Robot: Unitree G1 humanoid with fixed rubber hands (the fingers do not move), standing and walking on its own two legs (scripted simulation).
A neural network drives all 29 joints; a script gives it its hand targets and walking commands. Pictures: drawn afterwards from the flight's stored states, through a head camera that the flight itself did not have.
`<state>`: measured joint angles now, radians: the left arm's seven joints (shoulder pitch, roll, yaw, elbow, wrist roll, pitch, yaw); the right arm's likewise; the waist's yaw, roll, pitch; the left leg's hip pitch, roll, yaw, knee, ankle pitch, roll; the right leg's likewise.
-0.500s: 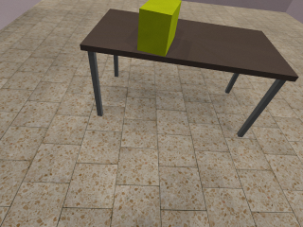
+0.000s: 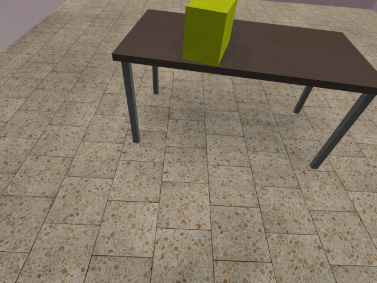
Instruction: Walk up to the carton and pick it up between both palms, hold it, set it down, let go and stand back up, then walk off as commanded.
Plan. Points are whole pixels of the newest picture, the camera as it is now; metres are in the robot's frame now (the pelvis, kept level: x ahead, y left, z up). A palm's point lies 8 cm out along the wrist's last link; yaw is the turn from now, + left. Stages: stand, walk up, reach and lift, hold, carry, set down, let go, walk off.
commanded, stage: walk off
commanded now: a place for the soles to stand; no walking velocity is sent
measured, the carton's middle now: (210, 27) +1.27 -0.05 +0.05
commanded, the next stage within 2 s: stand in 0.54 s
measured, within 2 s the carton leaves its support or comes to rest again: neither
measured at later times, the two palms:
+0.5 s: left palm out of the picture +0.11 +0.29 -0.07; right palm out of the picture +0.04 -0.33 -0.10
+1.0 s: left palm out of the picture +0.11 +0.28 -0.09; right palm out of the picture +0.07 -0.34 -0.07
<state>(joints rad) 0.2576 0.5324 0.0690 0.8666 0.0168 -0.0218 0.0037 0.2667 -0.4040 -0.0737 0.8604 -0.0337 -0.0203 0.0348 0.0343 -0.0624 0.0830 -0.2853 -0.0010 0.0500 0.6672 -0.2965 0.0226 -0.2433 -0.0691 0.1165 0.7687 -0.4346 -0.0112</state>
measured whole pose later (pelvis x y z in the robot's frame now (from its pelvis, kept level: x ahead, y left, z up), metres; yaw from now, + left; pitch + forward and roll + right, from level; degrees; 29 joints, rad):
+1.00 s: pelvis +0.00 -0.02 +0.02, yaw -2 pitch -3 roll +1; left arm 0.11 0.40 -0.02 0.99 0.02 -0.02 -0.02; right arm 0.16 -0.39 -0.02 1.02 0.00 -0.03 0.01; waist 0.00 -0.04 0.05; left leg -0.13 0.00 0.01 0.43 -0.25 -0.01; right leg -0.26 -0.02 0.00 0.45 -0.14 0.00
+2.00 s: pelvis +0.03 -0.03 +0.03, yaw -2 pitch -2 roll +1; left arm 0.03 0.40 -0.02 1.10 0.01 -0.01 0.00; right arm 0.09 -0.38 -0.01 1.10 -0.01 0.00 0.01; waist -0.01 0.00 0.05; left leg -0.03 0.02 0.01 0.30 -0.23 -0.03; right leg -0.20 0.00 0.00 0.39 -0.16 -0.01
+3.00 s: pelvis +0.04 -0.03 +0.03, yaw -3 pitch -2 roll +1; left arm 0.06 0.40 -0.02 1.10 0.01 -0.01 0.00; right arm 0.12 -0.40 -0.01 1.09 -0.01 0.00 0.00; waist -0.01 0.00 0.05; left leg -0.03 0.03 0.03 0.32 -0.25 -0.03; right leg -0.20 0.01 0.01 0.38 -0.15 -0.01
